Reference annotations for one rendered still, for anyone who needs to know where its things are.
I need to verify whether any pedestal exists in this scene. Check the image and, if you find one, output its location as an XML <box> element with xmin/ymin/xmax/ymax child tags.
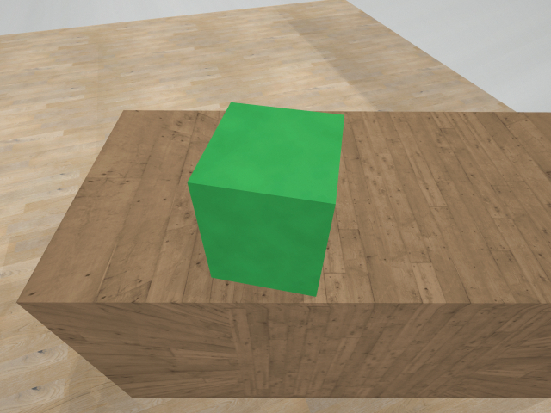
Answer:
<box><xmin>16</xmin><ymin>110</ymin><xmax>551</xmax><ymax>398</ymax></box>

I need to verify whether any carton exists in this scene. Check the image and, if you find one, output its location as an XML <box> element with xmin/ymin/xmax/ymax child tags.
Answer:
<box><xmin>188</xmin><ymin>102</ymin><xmax>344</xmax><ymax>297</ymax></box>

